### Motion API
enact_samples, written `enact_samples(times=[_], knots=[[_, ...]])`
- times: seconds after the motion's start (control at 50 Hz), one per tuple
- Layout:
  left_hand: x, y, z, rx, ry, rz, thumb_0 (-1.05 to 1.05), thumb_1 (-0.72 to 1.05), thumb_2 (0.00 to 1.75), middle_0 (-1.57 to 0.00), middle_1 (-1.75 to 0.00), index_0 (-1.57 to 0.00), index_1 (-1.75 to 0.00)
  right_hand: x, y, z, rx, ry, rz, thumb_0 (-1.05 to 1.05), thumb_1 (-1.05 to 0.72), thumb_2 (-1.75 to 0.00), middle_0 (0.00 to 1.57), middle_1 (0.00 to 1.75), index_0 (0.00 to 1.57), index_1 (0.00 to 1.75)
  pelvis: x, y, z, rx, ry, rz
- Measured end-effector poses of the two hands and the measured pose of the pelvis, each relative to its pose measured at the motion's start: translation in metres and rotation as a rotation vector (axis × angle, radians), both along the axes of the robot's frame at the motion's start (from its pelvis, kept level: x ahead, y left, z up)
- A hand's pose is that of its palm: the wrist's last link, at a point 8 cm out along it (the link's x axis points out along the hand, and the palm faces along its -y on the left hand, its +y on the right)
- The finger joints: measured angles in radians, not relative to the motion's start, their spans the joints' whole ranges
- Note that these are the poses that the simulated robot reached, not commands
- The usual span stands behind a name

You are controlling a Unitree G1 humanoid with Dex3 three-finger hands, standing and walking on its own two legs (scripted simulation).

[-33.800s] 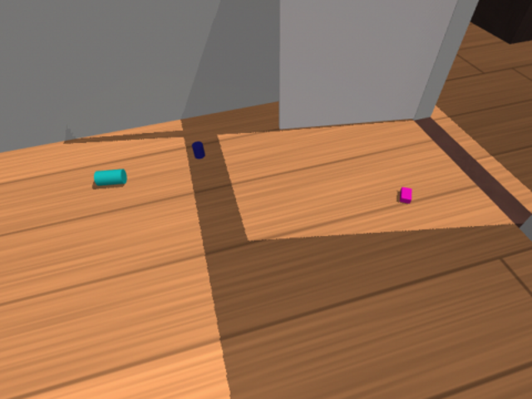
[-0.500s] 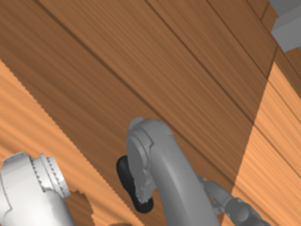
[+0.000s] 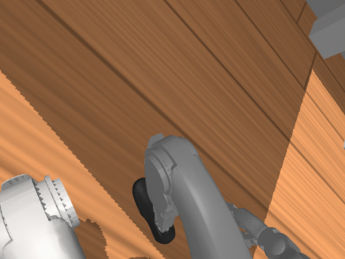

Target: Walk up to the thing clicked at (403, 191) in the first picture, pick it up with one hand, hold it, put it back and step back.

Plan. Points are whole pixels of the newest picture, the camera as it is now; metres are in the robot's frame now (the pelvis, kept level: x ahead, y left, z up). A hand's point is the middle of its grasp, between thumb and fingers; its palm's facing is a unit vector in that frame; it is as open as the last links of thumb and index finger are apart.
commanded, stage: withdraw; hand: left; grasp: from above
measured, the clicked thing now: out of the picture +0.42 +0.39 -0.28
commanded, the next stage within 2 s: home in 0.94 s
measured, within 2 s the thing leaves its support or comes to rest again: neither
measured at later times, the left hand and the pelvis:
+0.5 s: hand out of the picture +0.41 +0.41 -0.09, palm faces -0.44 -0.11 -0.89, open 14.0 cm; pelvis +0.00 +0.00 +0.05, yaw +5 degrees
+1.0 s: hand out of the picture +0.42 +0.40 -0.13, palm faces -0.35 -0.09 -0.93, open 13.4 cm; pelvis -0.01 -0.01 +0.02, yaw +5 degrees
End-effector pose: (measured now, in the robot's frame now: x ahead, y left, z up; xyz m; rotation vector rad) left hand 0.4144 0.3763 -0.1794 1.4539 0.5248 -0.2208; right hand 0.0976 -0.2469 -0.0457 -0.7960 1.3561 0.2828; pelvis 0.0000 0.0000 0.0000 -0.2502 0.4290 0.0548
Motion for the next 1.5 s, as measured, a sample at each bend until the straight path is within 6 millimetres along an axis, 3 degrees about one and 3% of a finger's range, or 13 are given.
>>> enact_samples(times=[0.16, 0.34, 0.42, 0.5, 0.64, 0.76, 0.86, 0.96, 1.08, 1.18, 1.28, 1.38, 1.5], knots=[[0.011, 0.012, 0.023, 0.026, -0.102, 0.052, 0.00, -0.45, 0.95, -0.10, -1.00, -0.12, -0.97, 0.002, 0.001, 0.000, 0.016, -0.007, -0.012, 0.00, -0.90, -0.90, 0.20, 0.30, 0.21, 0.30, 0.002, -0.001, 0.001, 0.000, 0.019, 0.003], [0.014, 0.036, 0.098, 0.119, -0.163, 0.182, 0.00, -0.47, 0.96, -0.09, -0.99, -0.11, -0.97, 0.017, 0.004, -0.005, 0.113, -0.070, -0.112, 0.00, -0.90, -0.90, 0.20, 0.30, 0.20, 0.30, 0.004, -0.001, 0.015, 0.014, 0.095, 0.026], [0.009, 0.036, 0.127, 0.124, -0.080, 0.191, 0.00, -0.48, 0.97, -0.09, -0.98, -0.10, -0.97, 0.023, 0.006, -0.003, 0.153, -0.091, -0.163, 0.00, -0.90, -0.90, 0.20, 0.30, 0.20, 0.30, 0.001, -0.001, 0.030, 0.029, 0.116, 0.044], [0.003, 0.030, 0.144, 0.100, 0.013, 0.168, 0.00, -0.48, 0.97, -0.10, -0.98, -0.10, -0.97, 0.024, 0.005, 0.005, 0.156, -0.094, -0.196, 0.00, -0.91, -0.90, 0.20, 0.30, 0.20, 0.30, -0.002, -0.002, 0.046, 0.039, 0.126, 0.059], [-0.011, 0.018, 0.137, 0.021, 0.066, 0.108, 0.00, -0.46, 0.95, -0.12, -0.95, -0.13, -0.94, 0.012, -0.011, 0.017, 0.079, -0.063, -0.200, 0.00, -0.91, -0.90, 0.20, 0.30, 0.20, 0.29, -0.008, -0.005, 0.053, 0.046, 0.115, 0.069], [-0.018, 0.013, 0.107, 0.000, 0.032, 0.055, 0.00, -0.45, 0.94, -0.13, -0.95, -0.14, -0.94, -0.003, -0.024, 0.013, 0.000, -0.024, -0.179, 0.00, -0.90, -0.90, 0.20, 0.30, 0.20, 0.29, -0.011, -0.007, 0.037, 0.049, 0.089, 0.065], [-0.011, 0.014, 0.092, 0.012, -0.037, 0.053, 0.00, -0.43, 0.93, -0.14, -0.94, -0.15, -0.93, -0.014, -0.024, 0.004, -0.025, -0.012, -0.174, 0.00, -0.90, -0.89, 0.20, 0.30, 0.20, 0.29, -0.012, -0.007, 0.022, 0.048, 0.070, 0.061], [0.002, 0.019, 0.097, 0.062, -0.095, 0.078, 0.00, -0.40, 0.90, -0.16, -0.92, -0.18, -0.90, -0.021, -0.016, -0.005, 0.000, -0.017, -0.203, 0.00, -0.90, -0.89, 0.20, 0.30, 0.20, 0.29, -0.009, -0.006, 0.016, 0.045, 0.083, 0.057], [0.005, 0.020, 0.111, 0.100, -0.053, 0.117, 0.00, -0.34, 0.86, -0.20, -0.87, -0.21, -0.85, -0.020, -0.002, -0.011, 0.073, -0.017, -0.250, 0.00, -0.90, -0.89, 0.20, 0.30, 0.20, 0.29, -0.005, -0.005, 0.025, 0.048, 0.122, 0.060], [-0.002, 0.014, 0.115, 0.061, 0.011, 0.140, 0.00, -0.25, 0.84, -0.22, -0.75, -0.22, -0.74, -0.016, 0.002, -0.008, 0.111, -0.012, -0.261, 0.00, -0.90, -0.89, 0.20, 0.30, 0.20, 0.29, -0.004, -0.006, 0.036, 0.052, 0.136, 0.063], [-0.013, 0.009, 0.130, -0.028, -0.032, 0.175, 0.00, -0.06, 0.81, -0.22, -0.59, -0.22, -0.59, -0.008, -0.003, 0.001, 0.111, -0.017, -0.272, 0.00, -0.90, -0.90, 0.20, 0.30, 0.20, 0.29, -0.002, -0.006, 0.047, 0.055, 0.147, 0.073], [-0.038, 0.007, 0.170, -0.124, -0.113, 0.254, 0.00, 0.22, 0.78, -0.21, -0.44, -0.21, -0.45, 0.012, -0.007, 0.020, 0.115, -0.059, -0.301, 0.00, -0.90, -0.90, 0.20, 0.30, 0.20, 0.29, -0.002, -0.006, 0.070, 0.063, 0.171, 0.090], [-0.088, 0.002, 0.222, -0.274, -0.092, 0.400, 0.00, 0.55, 0.81, -0.21, -0.34, -0.21, -0.34, 0.054, 0.003, 0.058, 0.162, -0.174, -0.293, 0.00, -0.91, -0.90, 0.20, 0.30, 0.20, 0.29, -0.002, -0.004, 0.116, 0.077, 0.178, 0.104]])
